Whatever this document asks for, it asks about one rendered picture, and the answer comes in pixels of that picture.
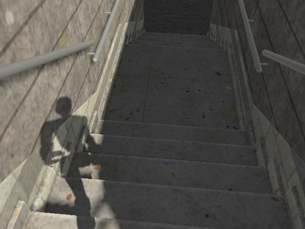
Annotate stairs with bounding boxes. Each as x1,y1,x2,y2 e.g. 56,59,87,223
129,32,224,50
24,119,293,229

